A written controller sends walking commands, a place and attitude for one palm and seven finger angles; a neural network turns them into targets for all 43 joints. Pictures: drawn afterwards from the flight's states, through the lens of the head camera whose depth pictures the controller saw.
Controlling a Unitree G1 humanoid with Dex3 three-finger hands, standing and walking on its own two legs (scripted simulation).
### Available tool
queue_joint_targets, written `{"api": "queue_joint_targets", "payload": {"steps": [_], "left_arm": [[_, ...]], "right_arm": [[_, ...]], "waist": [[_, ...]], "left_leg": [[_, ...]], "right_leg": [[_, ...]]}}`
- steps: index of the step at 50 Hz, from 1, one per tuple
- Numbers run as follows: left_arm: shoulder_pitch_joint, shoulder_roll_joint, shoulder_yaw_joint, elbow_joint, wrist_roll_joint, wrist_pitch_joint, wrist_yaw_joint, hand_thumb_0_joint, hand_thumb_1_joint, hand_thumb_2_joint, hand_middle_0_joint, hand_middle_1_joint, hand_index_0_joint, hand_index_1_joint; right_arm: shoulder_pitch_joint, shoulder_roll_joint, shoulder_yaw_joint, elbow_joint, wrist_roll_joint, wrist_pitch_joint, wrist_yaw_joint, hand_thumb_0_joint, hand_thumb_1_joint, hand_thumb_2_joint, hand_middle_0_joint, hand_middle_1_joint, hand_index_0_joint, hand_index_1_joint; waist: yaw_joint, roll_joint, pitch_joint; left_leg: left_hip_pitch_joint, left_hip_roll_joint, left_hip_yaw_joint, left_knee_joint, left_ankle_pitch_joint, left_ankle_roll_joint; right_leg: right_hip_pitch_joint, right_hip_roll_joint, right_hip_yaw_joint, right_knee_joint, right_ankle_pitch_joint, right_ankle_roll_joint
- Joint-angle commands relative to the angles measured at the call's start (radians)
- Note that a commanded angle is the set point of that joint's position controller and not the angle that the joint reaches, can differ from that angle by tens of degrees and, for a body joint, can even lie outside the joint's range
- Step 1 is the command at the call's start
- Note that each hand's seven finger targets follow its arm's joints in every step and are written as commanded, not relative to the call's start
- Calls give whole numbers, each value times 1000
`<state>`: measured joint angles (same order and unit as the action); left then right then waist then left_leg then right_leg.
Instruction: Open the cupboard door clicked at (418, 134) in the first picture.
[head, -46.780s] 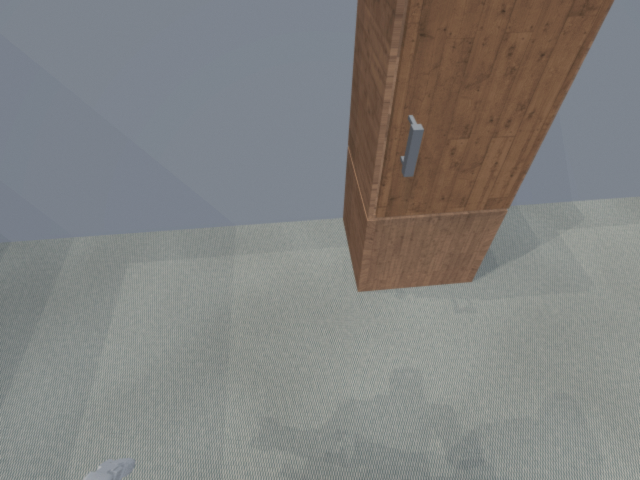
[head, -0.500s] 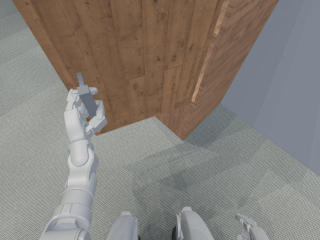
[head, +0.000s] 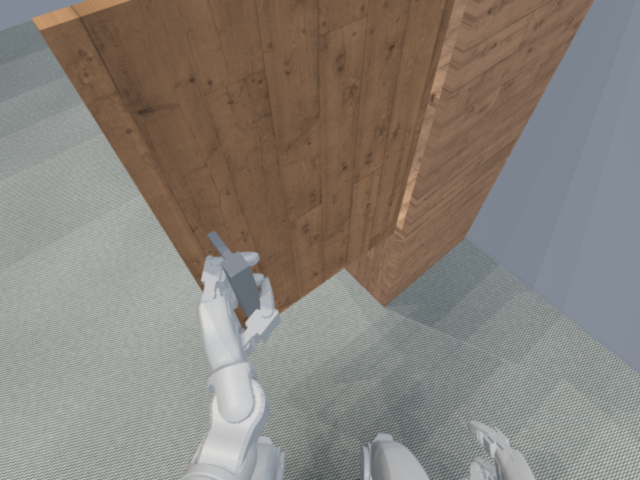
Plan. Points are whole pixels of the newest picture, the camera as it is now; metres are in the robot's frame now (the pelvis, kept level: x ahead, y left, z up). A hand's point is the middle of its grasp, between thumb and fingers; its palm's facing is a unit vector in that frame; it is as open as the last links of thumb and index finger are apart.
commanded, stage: open thumb and fingers to let go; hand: left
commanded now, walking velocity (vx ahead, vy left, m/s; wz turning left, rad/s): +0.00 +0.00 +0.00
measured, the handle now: (236, 277) +0.36 +0.12 +0.02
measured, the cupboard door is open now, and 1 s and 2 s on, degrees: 88 89 92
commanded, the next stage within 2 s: slide the hand sideways off the handle in 0.88 s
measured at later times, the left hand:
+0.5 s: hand (270, 308) +0.32 +0.07 +0.02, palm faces +0.34 -0.94 -0.02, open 11.0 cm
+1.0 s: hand (273, 314) +0.31 +0.07 +0.02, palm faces +0.30 -0.96 -0.02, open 15.0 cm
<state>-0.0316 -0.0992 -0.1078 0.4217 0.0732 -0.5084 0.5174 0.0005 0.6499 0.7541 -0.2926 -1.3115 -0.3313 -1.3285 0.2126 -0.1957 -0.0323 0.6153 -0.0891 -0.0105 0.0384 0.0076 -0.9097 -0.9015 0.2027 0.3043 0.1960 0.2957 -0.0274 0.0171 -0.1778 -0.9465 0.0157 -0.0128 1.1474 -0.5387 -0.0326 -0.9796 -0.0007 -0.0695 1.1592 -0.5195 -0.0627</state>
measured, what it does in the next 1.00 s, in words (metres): stands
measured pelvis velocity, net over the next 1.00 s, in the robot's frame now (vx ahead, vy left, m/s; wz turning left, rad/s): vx -0.02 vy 0.02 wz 0.00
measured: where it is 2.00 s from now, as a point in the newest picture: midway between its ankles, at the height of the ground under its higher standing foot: outside the picture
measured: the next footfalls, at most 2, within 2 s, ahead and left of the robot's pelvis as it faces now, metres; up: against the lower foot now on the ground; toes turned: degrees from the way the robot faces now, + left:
none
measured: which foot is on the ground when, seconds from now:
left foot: down 0.00-1.00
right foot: down 0.00-1.00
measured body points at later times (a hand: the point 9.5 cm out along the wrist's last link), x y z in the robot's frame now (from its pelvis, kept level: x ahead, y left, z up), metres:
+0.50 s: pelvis -0.01 +0.00 -0.01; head +0.07 -0.02 +0.44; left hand +0.30 +0.12 +0.02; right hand +0.15 -0.22 -0.13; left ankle +0.01 +0.14 -0.65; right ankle +0.02 -0.08 -0.65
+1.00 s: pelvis -0.02 +0.02 -0.01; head +0.06 +0.01 +0.43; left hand +0.29 +0.12 +0.02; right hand +0.15 -0.20 -0.13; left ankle +0.01 +0.14 -0.65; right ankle +0.02 -0.08 -0.65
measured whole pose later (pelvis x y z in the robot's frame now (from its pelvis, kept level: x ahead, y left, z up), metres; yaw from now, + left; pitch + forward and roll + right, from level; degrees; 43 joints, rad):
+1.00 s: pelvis -0.02 +0.02 -0.01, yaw +0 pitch +19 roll +0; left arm -0.13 -0.13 -0.19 0.47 0.14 -0.47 0.60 -0.02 -0.49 0.30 -0.35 -0.57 -0.33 -0.61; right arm 0.16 -0.17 -0.01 0.62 -0.11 -0.04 0.02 0.01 -0.91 -0.90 0.20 0.30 0.20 0.30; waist -0.01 0.03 -0.17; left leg -1.00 0.00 -0.01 1.21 -0.53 0.00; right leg -1.02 -0.02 -0.06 1.20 -0.51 -0.04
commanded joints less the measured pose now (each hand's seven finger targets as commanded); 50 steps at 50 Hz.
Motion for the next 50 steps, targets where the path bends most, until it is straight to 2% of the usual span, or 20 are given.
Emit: {"api": "queue_joint_targets", "payload": {"steps": [1,3,6,9,14,16,20,21,22,23,26,28,31,33,36,39,41,43,49,50], "left_arm": [[-143,-38,-67,-234,65,-67,43,0,900,900,-400,-1350,-400,-1350],[-283,5,-41,-220,95,-74,70,0,900,900,-400,-1350,-400,-1350],[-302,28,-14,-204,110,-82,90,0,690,810,-385,-1327,-385,-1327],[-297,-13,-33,-181,74,-74,81,0,480,720,-370,-1305,-370,-1305],[-285,-12,-13,-184,14,-44,55,0,130,570,-345,-1268,-345,-1268],[-259,-7,-8,-156,15,-33,45,0,-10,510,-335,-1253,-335,-1253],[-298,-25,-30,-149,31,-43,39,0,-290,390,-315,-1222,-315,-1222],[-282,-1,-8,-153,33,-47,42,0,-360,360,-310,-1215,-310,-1215],[-284,-22,-28,-150,34,-49,41,0,-430,330,-305,-1207,-305,-1207],[-283,-15,-20,-141,36,-51,43,0,-500,300,-300,-1200,-300,-1200],[-284,-25,-33,-150,53,-55,51,0,-500,300,-292,-1150,-292,-1150],[-320,-36,-43,-151,55,-57,58,0,-500,300,-275,-1050,-275,-1050],[-272,-25,-23,-146,56,-50,69,0,-500,300,-250,-900,-250,-900],[-293,-57,-54,-150,58,-44,73,0,-500,300,-233,-800,-233,-800],[-282,-37,-34,-164,65,-38,83,0,-500,300,-208,-650,-208,-650],[-297,-78,-73,-172,71,-34,90,0,-500,300,-183,-500,-183,-500],[-297,-52,-48,-170,77,-30,99,0,-500,300,-167,-400,-167,-400],[-304,-70,-63,-166,81,-26,106,0,-500,300,-150,-300,-150,-300],[-359,-72,-54,-148,83,-15,123,0,-500,300,-150,-300,-150,-300],[-307,12,-273,-182,205,-42,-84,0,-500,300,-150,-300,-150,-300]], "right_arm": [[-45,-77,-27,-132,-1,-69,-4,0,-900,-900,200,300,200,300],[-51,-78,-26,-108,-7,-71,-16,0,-900,-900,200,300,200,300],[-69,-71,-23,-107,-9,-77,-30,0,-900,-900,200,300,200,300],[-82,-67,-22,-105,-7,-81,-37,0,-900,-900,200,300,200,300],[-71,-72,-20,-114,0,-76,-42,0,-900,-900,200,300,200,300],[-69,-79,-19,-120,1,-74,-42,0,-900,-900,200,300,200,300],[-61,-79,-21,-109,-1,-73,-38,0,-900,-900,200,300,200,300],[-62,-85,-24,-116,0,-74,-38,0,-900,-900,200,300,200,300],[-66,-81,-21,-115,-2,-74,-35,0,-900,-900,200,300,200,300],[-62,-82,-22,-113,0,-73,-33,0,-900,-900,200,300,200,300],[-60,-86,-25,-120,-3,-72,-29,0,-900,-900,200,300,200,300],[-54,-84,-26,-112,-4,-72,-27,0,-900,-900,200,300,200,300],[-50,-88,-27,-122,-5,-71,-26,0,-900,-900,200,300,200,300],[-53,-84,-26,-119,-5,-71,-24,0,-900,-900,200,300,200,300],[-49,-88,-26,-125,-6,-70,-26,0,-900,-900,200,300,200,300],[-56,-82,-24,-123,-7,-73,-23,0,-900,-900,200,300,200,300],[-55,-86,-24,-125,-8,-73,-26,0,-900,-900,200,300,200,300],[-61,-81,-20,-123,-9,-74,-24,0,-900,-900,200,300,200,300],[-72,-81,-16,-116,-12,-76,-28,0,-900,-900,200,300,200,300],[-12,-119,-20,-104,-6,-62,-24,0,-900,-900,200,300,200,300]], "waist": [[-10,-108,-281],[-34,-121,-265],[-22,-102,-282],[-22,-116,-307],[-8,-127,-364],[-9,-157,-341],[-21,-147,-307],[-12,-159,-312],[-10,-124,-304],[-10,-144,-296],[-2,-86,-306],[-12,-91,-309],[5,-105,-329],[-7,-92,-327],[4,-103,-336],[-6,-77,-327],[0,-94,-324],[-2,-85,-316],[-12,-101,-302],[-86,-106,-296]], "left_leg": [[53,-43,16,-79,220,36],[28,-42,11,-56,178,38],[7,-47,11,-43,144,39],[6,-51,17,-42,129,38],[13,-52,15,-53,166,35],[2,-50,9,-56,176,36],[14,-48,9,-60,167,37],[11,-47,6,-60,173,38],[14,-49,12,-62,172,38],[17,-47,9,-65,166,37],[45,-47,9,-73,193,38],[54,-46,12,-73,194,38],[56,-46,6,-82,206,37],[72,-44,11,-84,203,38],[72,-43,3,-90,212,37],[89,-40,7,-90,205,36],[82,-38,-2,-94,205,34],[86,-39,0,-96,193,34],[79,-38,-6,-94,165,34],[103,-33,0,-66,168,48]], "right_leg": [[311,-27,98,-199,351,43],[274,-39,125,-204,280,49],[273,-46,148,-216,197,46],[301,-53,161,-230,191,55],[369,-54,162,-227,274,61],[368,-51,154,-224,294,60],[321,-46,133,-215,275,58],[323,-43,130,-212,269,54],[313,-43,129,-210,269,52],[305,-42,121,-210,251,50],[276,-27,89,-185,267,37],[264,-26,81,-180,267,39],[280,-18,69,-172,273,32],[260,-17,60,-172,268,33],[266,-12,52,-164,265,28],[236,-9,43,-162,252,29],[237,-7,37,-156,240,26],[223,-8,35,-157,223,26],[196,-6,32,-159,176,28],[180,-17,58,-144,242,27]]}}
